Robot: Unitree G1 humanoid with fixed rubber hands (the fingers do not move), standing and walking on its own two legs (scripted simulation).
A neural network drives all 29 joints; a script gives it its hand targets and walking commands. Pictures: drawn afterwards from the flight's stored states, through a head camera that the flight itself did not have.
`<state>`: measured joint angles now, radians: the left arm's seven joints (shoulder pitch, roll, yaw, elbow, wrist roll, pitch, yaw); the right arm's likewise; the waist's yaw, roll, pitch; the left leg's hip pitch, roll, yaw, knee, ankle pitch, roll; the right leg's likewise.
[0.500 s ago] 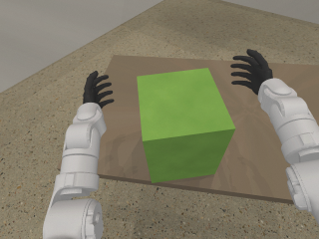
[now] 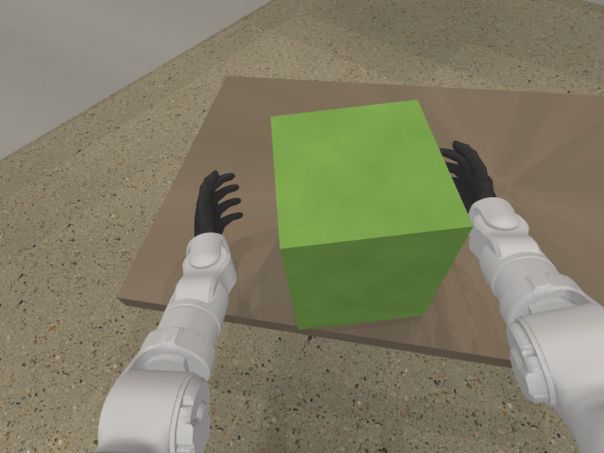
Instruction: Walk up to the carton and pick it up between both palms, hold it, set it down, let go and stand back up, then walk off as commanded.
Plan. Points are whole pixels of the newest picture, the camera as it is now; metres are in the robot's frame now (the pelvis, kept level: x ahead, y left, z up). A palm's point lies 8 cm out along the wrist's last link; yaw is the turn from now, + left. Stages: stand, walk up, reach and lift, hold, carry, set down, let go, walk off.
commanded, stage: reach and lift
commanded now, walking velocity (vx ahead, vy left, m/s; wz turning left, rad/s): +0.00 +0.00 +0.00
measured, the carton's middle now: (353, 223) +0.44 +0.03 +0.01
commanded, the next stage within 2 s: none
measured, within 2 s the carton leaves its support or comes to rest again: neither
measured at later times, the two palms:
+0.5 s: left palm (231, 234) +0.38 +0.20 +0.04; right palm (459, 197) +0.48 -0.11 +0.05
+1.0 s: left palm (236, 230) +0.39 +0.19 +0.05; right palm (450, 201) +0.47 -0.09 +0.06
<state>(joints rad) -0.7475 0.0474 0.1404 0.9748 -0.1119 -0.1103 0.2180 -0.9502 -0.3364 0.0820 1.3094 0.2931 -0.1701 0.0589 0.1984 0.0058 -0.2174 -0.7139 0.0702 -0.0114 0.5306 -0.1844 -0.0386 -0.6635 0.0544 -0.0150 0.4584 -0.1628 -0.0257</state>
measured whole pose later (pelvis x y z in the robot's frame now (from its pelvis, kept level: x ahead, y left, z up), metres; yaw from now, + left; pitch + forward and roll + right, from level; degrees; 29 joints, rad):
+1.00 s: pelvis +0.00 +0.00 +0.01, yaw -1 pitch +19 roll -2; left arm -0.71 -0.13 0.37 0.86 0.18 -0.14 0.23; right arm -0.93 -0.16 -0.19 1.24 0.01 -0.20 -0.01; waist 0.16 0.00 -0.15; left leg -0.64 0.07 0.01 0.49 -0.17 -0.03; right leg -0.59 0.06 0.00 0.40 -0.14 -0.02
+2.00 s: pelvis +0.02 -0.01 +0.02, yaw +2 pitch +14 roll +0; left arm -0.63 -0.18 0.54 0.79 0.35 -0.21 0.11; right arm -0.82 -0.02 -0.47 1.16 -0.32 -0.36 0.00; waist 0.12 -0.02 -0.08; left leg -0.43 0.07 0.05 0.31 -0.12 -0.04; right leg -0.40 0.04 -0.04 0.30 -0.15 -0.04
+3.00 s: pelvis +0.01 -0.01 +0.01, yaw +3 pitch +18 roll -1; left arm -0.60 -0.06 0.34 0.94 0.14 -0.27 0.18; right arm -0.81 -0.07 -0.15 1.24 -0.10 -0.38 -0.12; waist 0.09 -0.01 -0.22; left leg -0.57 0.08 0.02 0.39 -0.13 -0.04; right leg -0.50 0.04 -0.08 0.32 -0.13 -0.04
